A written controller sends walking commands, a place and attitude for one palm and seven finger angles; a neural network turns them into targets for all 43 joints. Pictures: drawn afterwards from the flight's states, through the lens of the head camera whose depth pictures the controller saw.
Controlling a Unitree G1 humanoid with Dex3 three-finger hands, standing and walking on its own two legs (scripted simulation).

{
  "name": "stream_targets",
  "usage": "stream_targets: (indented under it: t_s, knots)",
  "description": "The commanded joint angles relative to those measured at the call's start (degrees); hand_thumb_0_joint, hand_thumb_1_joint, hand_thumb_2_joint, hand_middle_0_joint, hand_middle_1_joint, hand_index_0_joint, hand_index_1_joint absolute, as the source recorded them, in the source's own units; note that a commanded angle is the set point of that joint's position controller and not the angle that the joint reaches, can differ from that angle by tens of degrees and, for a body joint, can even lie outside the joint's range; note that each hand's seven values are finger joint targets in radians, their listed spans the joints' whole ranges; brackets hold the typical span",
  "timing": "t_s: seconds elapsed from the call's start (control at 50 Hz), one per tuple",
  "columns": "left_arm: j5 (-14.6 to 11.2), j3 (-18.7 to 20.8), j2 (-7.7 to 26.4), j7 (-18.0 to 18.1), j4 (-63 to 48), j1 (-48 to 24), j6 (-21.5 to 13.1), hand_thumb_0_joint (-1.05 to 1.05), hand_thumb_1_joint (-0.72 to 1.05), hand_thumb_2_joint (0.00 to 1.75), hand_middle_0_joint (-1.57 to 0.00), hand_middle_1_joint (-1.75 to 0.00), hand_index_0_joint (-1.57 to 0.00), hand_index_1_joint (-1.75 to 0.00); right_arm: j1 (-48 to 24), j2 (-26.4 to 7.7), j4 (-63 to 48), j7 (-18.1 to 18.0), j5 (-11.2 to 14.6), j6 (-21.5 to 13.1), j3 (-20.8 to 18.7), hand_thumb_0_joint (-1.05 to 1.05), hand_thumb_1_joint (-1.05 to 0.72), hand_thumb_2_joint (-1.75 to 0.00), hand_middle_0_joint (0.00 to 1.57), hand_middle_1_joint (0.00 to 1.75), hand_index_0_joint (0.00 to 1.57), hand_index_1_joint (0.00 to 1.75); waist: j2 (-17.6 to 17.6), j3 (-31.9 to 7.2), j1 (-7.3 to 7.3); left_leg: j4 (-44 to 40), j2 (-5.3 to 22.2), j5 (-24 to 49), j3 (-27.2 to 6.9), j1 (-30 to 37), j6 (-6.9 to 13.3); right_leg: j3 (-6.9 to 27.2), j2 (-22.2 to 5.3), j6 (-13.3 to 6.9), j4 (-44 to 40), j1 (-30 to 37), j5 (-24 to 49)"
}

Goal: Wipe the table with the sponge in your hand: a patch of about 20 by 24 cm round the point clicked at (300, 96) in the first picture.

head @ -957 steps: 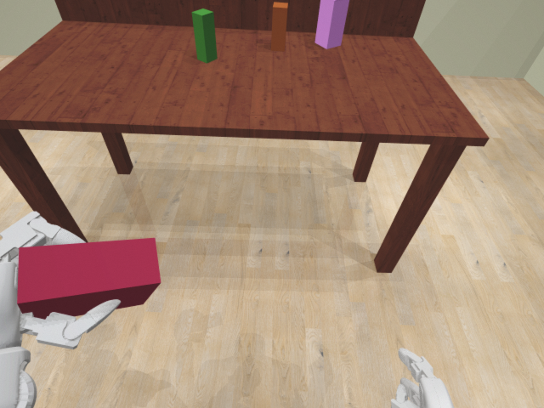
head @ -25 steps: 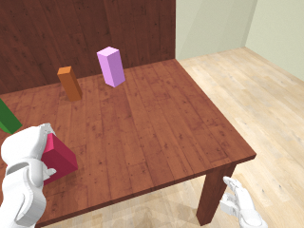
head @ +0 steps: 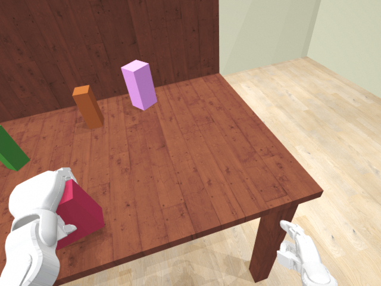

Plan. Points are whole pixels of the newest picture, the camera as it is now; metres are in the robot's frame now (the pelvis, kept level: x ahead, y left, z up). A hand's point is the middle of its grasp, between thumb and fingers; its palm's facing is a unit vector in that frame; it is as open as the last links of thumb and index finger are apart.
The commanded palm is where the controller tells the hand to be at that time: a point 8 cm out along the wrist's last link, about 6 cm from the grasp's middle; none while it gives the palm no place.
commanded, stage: move the sponge above the wiping area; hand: left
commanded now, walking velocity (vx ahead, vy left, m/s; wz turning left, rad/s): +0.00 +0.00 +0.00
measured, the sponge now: (70, 220) +0.21 +0.30 +0.05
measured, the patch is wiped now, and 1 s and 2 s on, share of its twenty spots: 0.00 0.00 0.00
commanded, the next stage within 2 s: lower the sponge onto the table in 0.88 s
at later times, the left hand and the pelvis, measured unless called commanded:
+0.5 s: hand (72, 213) +0.21 +0.28 +0.08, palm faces -0.05 -0.17 -0.98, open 9.3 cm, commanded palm +0.18 +0.28 +0.16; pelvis +0.00 +0.00 +0.00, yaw +0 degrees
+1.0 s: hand (83, 209) +0.22 +0.26 +0.08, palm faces -0.03 -0.12 -0.99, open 9.3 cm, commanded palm +0.19 +0.27 +0.16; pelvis +0.00 +0.00 +0.00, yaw +0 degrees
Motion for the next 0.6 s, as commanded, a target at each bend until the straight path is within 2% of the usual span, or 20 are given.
stream_targets:
  t_s: [0.0,0.04,0.06,0.12,0.14,0.16,0.22,0.24,0.26,0.3,0.34,0.36,0.42,0.44,0.46,0.48,0.52,0.54,0.56,0.58]
  knots:
    - [4.6,2.4,12.2,-1.0,-14.3,-12.8,-5.4,0.0,0.1,1.3,-1.2,-1.6,-1.2,-1.6,-12.4,-5.3,-11.5,-1.4,-1.3,-3.8,-1.9,0.0,-0.9,-0.9,0.2,0.3,0.2,0.3,-6.1,-8.4,0.3,-2.4,1.3,9.4,-5.7,-2.4,1.0,6.1,-2.3,-1.3,-3.0,5.0,3.2]
    - [8.0,8.3,19.8,1.5,-20.1,-21.3,-10.1,0.0,0.1,1.3,-1.2,-1.6,-1.2,-1.6,-13.1,-4.8,-11.5,-2.4,-2.3,-5.0,-2.0,0.0,-0.9,-0.9,0.2,0.3,0.2,0.3,-4.0,-11.0,1.2,-2.1,1.4,7.5,-6.6,-0.6,1.2,9.6,-1.2,-2.2,-3.4,5.4,-0.2]
    - [10.0,7.0,18.0,3.0,-20.5,-24.3,-12.4,0.0,0.1,1.3,-1.2,-1.6,-1.2,-1.6,-11.4,-3.7,-11.9,-3.2,-3.0,-5.7,-1.7,0.0,-0.9,-0.9,0.2,0.3,0.2,0.3,-2.0,-13.9,1.72,-2.0,1.1,8.8,-5.9,0.3,1.2,7.6,-1.6,-2.4,-2.5,6.6,-0.3]
    - [10.9,8.2,16.4,7.6,-15.2,-22.3,-16.1,0.0,0.1,1.3,-1.2,-1.6,-1.2,-1.6,-9.4,-3.8,-9.1,-3.7,-3.2,-6.3,-3.1,0.0,-0.9,-0.9,0.2,0.3,0.2,0.3,2.4,-10.7,2.17,-2.8,1.6,9.3,-6.4,0.4,-0.9,9.4,-0.5,-3.8,-3.7,4.6,0.4]
    - [10.1,10.0,17.7,8.7,-15.3,-22.9,-15.6,0.0,0.1,1.3,-1.2,-1.6,-1.2,-1.6,-10.9,-3.8,-8.9,-3.4,-2.5,-6.8,-3.0,0.0,-0.9,-0.9,0.2,0.3,0.2,0.3,3.7,-10.0,2.31,-3.6,1.4,8.0,-7.6,0.5,-0.7,11.1,-0.1,-4.3,-4.0,4.9,0.2]
    - [9.0,7.8,14.6,9.4,-12.8,-22.9,-14.7,0.0,0.1,1.3,-1.2,-1.6,-1.2,-1.6,-10.5,-3.4,-8.6,-3.3,-2.2,-6.7,-3.1,0.0,-0.9,-0.9,0.2,0.3,0.2,0.3,2.1,-9.6,1.69,-3.4,1.3,9.5,-6.7,0.3,-0.8,9.3,-0.7,-4.0,-4.2,4.9,1.1]
    - [5.0,7.4,12.6,9.2,-5.5,-19.1,-8.9,0.0,0.1,1.3,-1.2,-1.6,-1.2,-1.6,-13.2,-4.2,-7.5,-2.4,-1.2,-5.4,-3.1,0.0,-0.9,-0.9,0.2,0.3,0.2,0.3,-1.0,-6.4,2.15,-4.4,1.3,10.2,-6.1,-1.6,-1.6,7.5,-1.9,-3.0,-5.0,5.1,2.7]
    - [4.3,8.1,13.0,8.5,-3.8,-17.3,-6.1,0.0,0.1,1.3,-1.2,-1.6,-1.2,-1.6,-15.6,-4.5,-7.4,-2.1,-0.7,-5.3,-2.7,0.0,-0.9,-0.9,0.2,0.3,0.2,0.3,-0.1,-4.9,2.39,-5.0,1.0,8.9,-6.0,-2.2,-1.6,9.0,-1.5,-3.3,-5.4,4.8,1.5]
    - [3.0,5.2,9.6,7.2,-4.3,-15.2,-4.2,0.0,0.1,1.3,-1.2,-1.6,-1.2,-1.6,-15.4,-4.4,-8.1,-1.7,-0.7,-4.9,-2.7,0.0,-0.9,-0.9,0.2,0.3,0.2,0.3,-1.2,-6.5,2.28,-4.7,1.2,9.5,-5.0,-3.1,-1.4,6.9,-2.2,-2.6,-4.5,6.5,3.0]
    - [1.7,3.1,8.5,4.5,-3.4,-11.6,-1.3,0.0,0.1,1.3,-1.2,-1.6,-1.2,-1.6,-15.3,-5.0,-8.6,-1.4,-0.5,-3.9,-2.4,0.0,-0.9,-0.9,0.2,0.3,0.2,0.3,-5.1,-4.8,1.81,-4.6,1.1,10.4,-5.0,-4.0,-1.2,6.1,-2.4,-1.9,-4.5,6.5,5.1]
    - [1.6,2.9,8.5,1.9,-3.7,-7.6,0.3,0.0,0.1,1.3,-1.2,-1.6,-1.2,-1.6,-16.3,-5.2,-9.5,-1.0,0.0,-3.4,-2.1,0.0,-0.9,-0.9,0.2,0.3,0.2,0.3,-6.3,-4.6,1.59,-4.1,1.2,10.1,-5.2,-4.4,-0.7,7.1,-1.9,-1.9,-4.3,6.0,4.9]
    - [1.5,1.0,6.9,0.6,-5.6,-7.1,0.3,0.0,0.1,1.3,-1.2,-1.6,-1.2,-1.6,-15.1,-5.2,-10.4,-0.8,-0.1,-3.2,-1.9,0.0,-0.9,-0.9,0.2,0.3,0.2,0.3,-6.4,-6.7,1.18,-3.7,1.3,10.1,-4.7,-4.8,-0.2,5.2,-2.3,-1.4,-3.5,7.3,5.7]
    - [4.4,2.5,11.4,-0.9,-10.3,-11.2,-2.2,0.0,0.1,1.3,-1.2,-1.6,-1.2,-1.6,-14.2,-5.4,-11.0,-0.8,-0.9,-2.7,-1.9,0.0,-0.9,-0.9,0.2,0.3,0.2,0.3,-6.9,-9.1,1.0,-3.3,1.2,10.5,-5.3,-4.0,0.3,5.7,-2.5,-1.4,-2.6,7.5,5.2]
    - [5.8,4.8,14.4,-0.5,-13.3,-12.8,-3.7,0.0,0.1,1.3,-1.2,-1.6,-1.2,-1.6,-15.2,-5.3,-11.4,-0.9,-1.2,-3.1,-1.8,0.0,-0.9,-0.9,0.2,0.3,0.2,0.3,-5.4,-10.1,1.46,-3.1,1.2,10.1,-5.9,-3.1,0.6,7.6,-1.7,-2.0,-2.4,7.5,3.9]
    - [7.2,4.4,14.4,-0.1,-16.1,-15.0,-5.8,0.0,0.1,1.3,-1.2,-1.6,-1.2,-1.6,-13.8,-4.7,-12.2,-1.1,-1.7,-3.5,-1.7,0.0,-0.9,-0.9,0.2,0.3,0.2,0.3,-3.7,-13.1,1.88,-2.6,1.0,11.5,-5.4,-2.2,1.0,6.1,-2.2,-1.9,-1.5,9.0,4.4]
    - [8.2,6.5,16.5,1.0,-16.8,-16.1,-8.3,0.0,0.1,1.3,-1.2,-1.6,-1.2,-1.6,-12.9,-4.3,-11.6,-1.4,-2.1,-3.9,-1.9,0.0,-0.9,-0.9,0.2,0.3,0.2,0.3,-2.2,-13.3,2.21,-2.2,1.1,12.8,-5.8,-1.0,0.8,7.1,-1.9,-2.3,-1.7,8.5,5.0]
    - [8.7,7.6,16.7,3.3,-18.1,-17.3,-12.6,0.0,0.1,1.3,-1.2,-1.6,-1.2,-1.6,-11.2,-3.9,-11.0,-2.1,-2.8,-4.6,-2.5,0.0,-0.9,-0.9,0.2,0.3,0.2,0.3,-1.2,-13.1,2.64,-2.1,1.3,13.3,-6.3,0.8,0.5,7.8,-1.5,-2.7,-2.5,7.9,4.8]
    - [9.0,10.8,19.8,4.9,-19.1,-18.6,-13.5,0.0,0.1,1.3,-1.2,-1.6,-1.2,-1.6,-11.8,-4.2,-10.6,-2.3,-2.7,-5.4,-2.6,0.0,-0.9,-0.9,0.2,0.3,0.2,0.3,0.2,-11.8,2.61,-2.5,1.5,11.3,-7.5,0.7,0.5,10.3,-0.6,-3.4,-3.3,7.1,3.2]
    - [9.3,8.4,16.2,6.2,-17.5,-19.4,-14.1,0.0,0.1,1.3,-1.2,-1.6,-1.2,-1.6,-10.7,-3.5,-10.2,-2.6,-2.8,-5.7,-2.6,0.0,-0.9,-0.9,0.2,0.3,0.2,0.3,0.7,-11.6,2.11,-2.3,1.3,11.6,-6.5,0.7,0.2,8.9,-0.9,-3.4,-3.4,6.4,2.6]
    - [9.1,7.8,15.1,7.3,-14.4,-19.0,-14.0,0.0,0.1,1.3,-1.2,-1.6,-1.2,-1.6,-10.1,-3.6,-9.4,-2.6,-2.6,-5.8,-3.0,0.0,-0.9,-0.9,0.2,0.3,0.2,0.3,-0.2,-8.4,1.74,-2.5,1.6,11.2,-6.5,0.5,-0.5,9.3,-0.9,-3.6,-4.4,3.9,1.8]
